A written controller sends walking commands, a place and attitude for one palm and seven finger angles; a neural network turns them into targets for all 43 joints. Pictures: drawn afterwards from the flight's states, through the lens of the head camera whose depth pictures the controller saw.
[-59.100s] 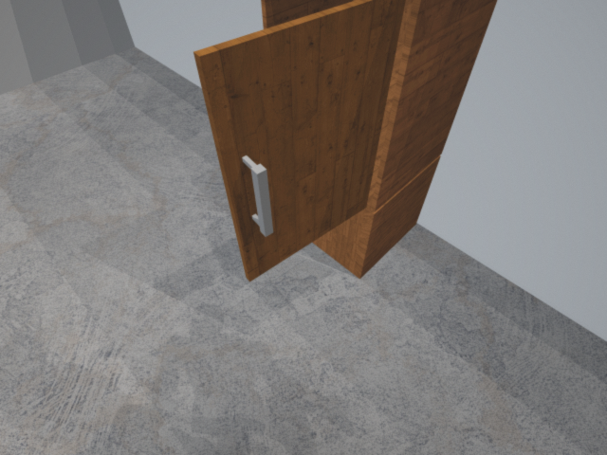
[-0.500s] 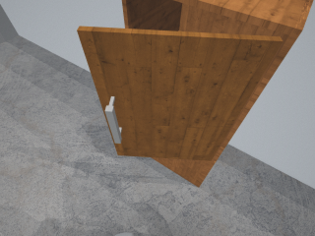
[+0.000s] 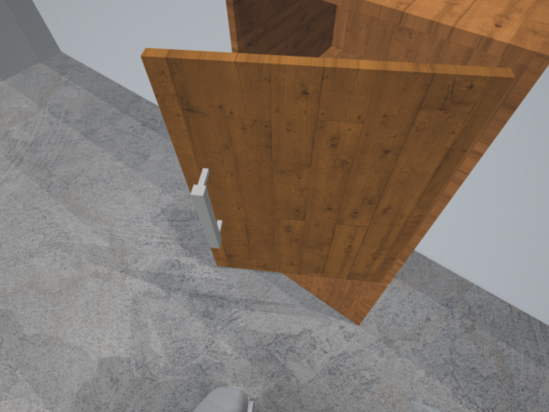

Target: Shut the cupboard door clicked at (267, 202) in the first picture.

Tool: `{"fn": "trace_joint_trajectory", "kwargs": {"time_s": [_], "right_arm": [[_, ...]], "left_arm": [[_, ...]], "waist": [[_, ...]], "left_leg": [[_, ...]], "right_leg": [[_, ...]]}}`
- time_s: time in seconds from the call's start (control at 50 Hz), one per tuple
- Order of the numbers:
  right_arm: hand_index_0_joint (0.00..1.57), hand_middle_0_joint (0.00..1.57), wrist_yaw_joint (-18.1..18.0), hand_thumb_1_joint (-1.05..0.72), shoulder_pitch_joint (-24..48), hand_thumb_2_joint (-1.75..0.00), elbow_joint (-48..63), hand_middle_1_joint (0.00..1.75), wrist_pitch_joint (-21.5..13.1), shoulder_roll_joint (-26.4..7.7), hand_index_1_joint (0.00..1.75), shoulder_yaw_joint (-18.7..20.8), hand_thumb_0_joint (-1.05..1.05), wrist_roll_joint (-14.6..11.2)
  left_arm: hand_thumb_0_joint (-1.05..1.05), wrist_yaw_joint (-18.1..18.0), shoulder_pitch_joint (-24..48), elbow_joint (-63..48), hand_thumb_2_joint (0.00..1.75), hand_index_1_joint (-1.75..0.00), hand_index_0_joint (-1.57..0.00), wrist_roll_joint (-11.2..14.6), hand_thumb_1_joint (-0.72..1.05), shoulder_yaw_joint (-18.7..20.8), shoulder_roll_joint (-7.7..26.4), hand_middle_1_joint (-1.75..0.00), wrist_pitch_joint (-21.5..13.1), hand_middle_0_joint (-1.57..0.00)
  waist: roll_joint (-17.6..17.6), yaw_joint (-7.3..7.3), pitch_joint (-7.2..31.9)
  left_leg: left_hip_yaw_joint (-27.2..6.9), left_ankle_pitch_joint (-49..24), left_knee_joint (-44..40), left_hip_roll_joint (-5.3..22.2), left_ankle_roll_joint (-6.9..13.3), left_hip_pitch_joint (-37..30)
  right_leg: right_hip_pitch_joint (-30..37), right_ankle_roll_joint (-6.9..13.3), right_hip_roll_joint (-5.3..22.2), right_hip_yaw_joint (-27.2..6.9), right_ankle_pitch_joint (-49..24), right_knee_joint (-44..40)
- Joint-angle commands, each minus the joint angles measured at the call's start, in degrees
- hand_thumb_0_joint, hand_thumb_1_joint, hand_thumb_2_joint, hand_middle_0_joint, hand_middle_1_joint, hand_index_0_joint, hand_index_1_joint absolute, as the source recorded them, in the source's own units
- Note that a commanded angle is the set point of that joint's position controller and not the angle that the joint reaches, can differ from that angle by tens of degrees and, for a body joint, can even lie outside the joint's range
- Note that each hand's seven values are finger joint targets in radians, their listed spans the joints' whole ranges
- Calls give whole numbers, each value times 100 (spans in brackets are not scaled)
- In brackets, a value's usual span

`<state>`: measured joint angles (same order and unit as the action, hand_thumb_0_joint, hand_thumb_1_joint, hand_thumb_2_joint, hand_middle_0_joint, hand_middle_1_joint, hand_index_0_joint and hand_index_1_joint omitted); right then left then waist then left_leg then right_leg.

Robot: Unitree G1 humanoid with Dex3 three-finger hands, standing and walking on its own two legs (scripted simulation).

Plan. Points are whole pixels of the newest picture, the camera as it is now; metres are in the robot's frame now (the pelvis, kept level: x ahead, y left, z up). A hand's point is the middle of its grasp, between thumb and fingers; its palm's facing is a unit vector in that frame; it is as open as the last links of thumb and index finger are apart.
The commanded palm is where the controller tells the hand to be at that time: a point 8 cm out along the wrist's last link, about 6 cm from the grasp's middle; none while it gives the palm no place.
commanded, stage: come to a stop and stand still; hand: left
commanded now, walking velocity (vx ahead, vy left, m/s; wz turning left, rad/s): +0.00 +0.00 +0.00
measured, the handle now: (210, 211) +0.43 +0.16 -0.04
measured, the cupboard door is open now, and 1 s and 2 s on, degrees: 30 30 30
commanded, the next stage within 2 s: look again from close up in 0.56 s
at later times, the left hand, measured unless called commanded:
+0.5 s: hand out of the picture -0.02 +0.26 -0.16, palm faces +0.00 -0.97 -0.26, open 7.4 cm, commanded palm none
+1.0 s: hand out of the picture -0.03 +0.21 -0.17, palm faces -0.01 -0.98 -0.18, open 7.4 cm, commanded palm none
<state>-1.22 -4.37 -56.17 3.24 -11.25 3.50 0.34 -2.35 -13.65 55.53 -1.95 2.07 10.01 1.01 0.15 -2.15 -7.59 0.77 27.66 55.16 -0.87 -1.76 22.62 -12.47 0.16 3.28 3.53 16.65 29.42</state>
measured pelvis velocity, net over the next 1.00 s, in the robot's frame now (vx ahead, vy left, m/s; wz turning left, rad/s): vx -0.03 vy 0.04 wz -0.02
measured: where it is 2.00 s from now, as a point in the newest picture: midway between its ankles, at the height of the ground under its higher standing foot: outside the picture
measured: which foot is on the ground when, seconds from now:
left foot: up 0.00-0.08, down 0.10-1.00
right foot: down 0.00-1.00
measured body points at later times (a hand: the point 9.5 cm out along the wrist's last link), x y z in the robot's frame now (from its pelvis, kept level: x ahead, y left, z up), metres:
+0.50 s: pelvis -0.04 +0.06 +0.00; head -0.05 +0.05 +0.45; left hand -0.01 +0.31 -0.14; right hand +0.00 -0.18 -0.16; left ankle -0.01 +0.13 -0.74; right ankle -0.01 -0.11 -0.74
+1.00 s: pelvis -0.03 +0.04 +0.00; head -0.02 +0.04 +0.45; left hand -0.03 +0.26 -0.16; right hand -0.01 -0.18 -0.16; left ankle -0.01 +0.13 -0.74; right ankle -0.01 -0.11 -0.74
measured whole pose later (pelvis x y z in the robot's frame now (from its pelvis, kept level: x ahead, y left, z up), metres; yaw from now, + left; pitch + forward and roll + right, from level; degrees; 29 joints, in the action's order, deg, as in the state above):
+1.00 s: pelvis -0.03 +0.04 +0.00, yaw -1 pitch -1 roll +1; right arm -1.1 -15.4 -60.2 -1.0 -9.8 -0.2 0.3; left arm -1.6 -17.8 61.4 -0.8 -1.5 8.2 0.0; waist 0.1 -0.3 -2.0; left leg 4.3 13.2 26.5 -2.2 3.0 12.4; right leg -13.7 -3.0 2.0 -5.8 13.4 28.0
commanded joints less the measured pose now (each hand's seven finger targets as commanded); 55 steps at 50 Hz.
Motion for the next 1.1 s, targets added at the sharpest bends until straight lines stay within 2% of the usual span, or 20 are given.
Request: {"fn": "trace_joint_trajectory", "kwargs": {"time_s": [0.0,0.02,0.04,0.06,0.08,0.1,0.12,0.14,0.16,0.18,0.22,0.24,0.26,0.36,0.48,0.6,0.76,0.8,0.9,1.08], "right_arm": [[20,20,54,-90,-302,-90,226,30,-142,-135,30,12,0,-1],[20,20,42,-90,-585,-90,660,30,-382,-520,30,2,0,-74],[20,20,57,-90,-858,-90,657,30,-417,-391,30,7,0,-43],[20,20,48,-90,-983,-90,664,30,-385,-637,30,-7,0,-8],[20,20,47,-90,-908,-90,786,30,-418,-785,30,-43,0,45],[20,20,40,-90,-776,-90,859,30,-360,-821,30,-55,0,92],[20,20,6,-90,-734,-90,860,30,-368,-733,30,-86,0,84],[20,20,-11,-90,-746,-90,851,30,-368,-745,30,-113,0,72],[20,20,-18,-90,-724,-90,885,30,-366,-735,30,-143,0,59],[20,20,-21,-90,-701,-90,894,30,-383,-656,30,-163,0,65],[20,20,18,-90,-776,-90,893,30,-378,-680,30,-181,0,37],[20,20,39,-90,-842,-90,867,30,-366,-687,30,-169,0,44],[20,20,56,-90,-902,-90,836,30,-358,-727,30,-165,0,52],[20,20,74,-90,-992,-90,730,30,-396,-750,30,-147,0,82],[20,20,63,-90,-1117,-90,520,30,-422,-705,30,-164,0,80],[20,20,53,-90,-1282,-90,238,30,-458,-652,30,-194,0,44],[20,20,30,-90,-1343,-90,-40,30,-498,-598,30,-220,0,22],[20,20,23,-90,-1313,-90,-70,30,-501,-564,30,-216,0,13],[20,20,5,-90,-1302,-90,-142,30,-531,-496,30,-214,0,2],[20,20,-20,-90,-1220,-90,-223,30,-532,-428,30,-231,0,5]], "left_arm": [[0,-38,-420,-246,90,-30,-20,-39,90,275,1121,-30,-73,-20],[0,-299,-370,-314,90,-30,-20,-18,90,251,1194,-30,-235,-20],[0,-251,-458,-556,90,-30,-20,51,90,226,1325,-30,-250,-20],[0,-208,-458,-490,90,-30,-20,138,90,193,1078,-30,-215,-20],[0,-169,-461,-470,90,-30,-20,134,90,82,735,-30,-137,-20],[0,-166,-629,-473,90,-30,-20,104,90,66,594,-30,-86,-20],[0,-139,-485,-413,90,-30,-20,59,90,0,593,-30,-49,-20],[0,-105,-481,-347,90,-30,-20,51,90,-18,613,-30,-15,-20],[0,-77,-539,-293,90,-30,-20,68,90,-44,615,-30,0,-20],[0,-38,-563,-257,90,-30,-20,65,90,-64,618,-30,-42,-20],[0,14,-551,-239,90,-30,-20,73,90,-104,687,-30,-74,-20],[0,30,-450,-254,90,-30,-20,63,90,-111,715,-30,-65,-20],[0,42,-442,-284,90,-30,-20,56,90,-112,725,-30,-58,-20],[0,61,-653,-274,90,-30,-20,41,90,-107,714,-30,-58,-20],[0,72,-712,-161,90,-30,-20,57,90,-129,699,-30,-114,-20],[0,55,-696,17,90,-30,-20,74,90,-174,658,-30,-179,-20],[0,43,-789,277,90,-30,-20,83,90,-210,559,-30,-186,-20],[0,36,-822,325,90,-30,-20,80,90,-213,540,-30,-204,-20],[0,24,-764,354,90,-30,-20,85,90,-201,527,-30,-221,-20],[0,18,-622,360,90,-30,-20,91,90,-186,542,-30,-215,-20]], "waist": [[-1109,15,921],[-622,379,2061],[-259,339,2385],[89,374,2217],[1111,212,1870],[1116,89,1245],[1378,133,584],[1433,124,270],[1063,76,133],[805,32,139],[184,111,299],[24,173,154],[-10,180,62],[100,123,262],[84,138,402],[-126,200,426],[32,196,343],[-81,189,359],[-94,213,503],[-94,202,441]], "left_leg": [[188,-320,-1386,38,-40,-290],[294,-513,-2220,-6,-48,-493],[235,-1617,-2806,-21,216,-1018],[43,-2649,-2881,455,347,-1525],[-619,-3957,-2842,1078,580,-1496],[-730,-4127,-2866,1383,835,-1066],[-879,-4101,-3036,1125,796,-704],[-933,-3978,-3183,1079,745,-527],[-903,-3258,-3316,1050,740,-345],[-782,-2893,-3294,895,706,-382],[-680,-1121,-3492,682,547,-426],[-695,-450,-3667,621,507,-339],[-728,6,-3818,610,498,-208],[-848,388,-4131,680,539,-133],[-848,81,-4071,624,542,-368],[-757,-333,-3906,575,504,-592],[-701,-477,-3939,626,479,-684],[-604,-689,-3816,589,474,-743],[-454,-1299,-3581,564,450,-982],[-362,-1731,-3471,577,419,-1081]], "right_leg": [[693,935,1174,-909,-3923,-406],[1686,642,1226,-1510,-6617,393],[1569,399,915,-829,-5588,1002],[827,219,615,-441,-3542,1027],[131,75,238,-192,-1250,892],[-177,52,90,-174,371,546],[-305,18,-72,-38,537,527],[-333,38,-125,-70,582,544],[-251,63,-121,-122,538,434],[-186,98,-75,-200,156,176],[-207,156,43,-515,127,-268],[-344,161,68,-575,329,-348],[-413,155,51,-613,530,-387],[-306,132,-18,-565,446,-264],[-362,187,-10,-848,353,-408],[-426,215,79,-1130,272,-600],[-391,184,61,-1074,-51,-538],[-364,183,97,-1119,-188,-582],[-299,161,121,-1157,-618,-553],[-231,155,133,-1166,-862,-597]]}}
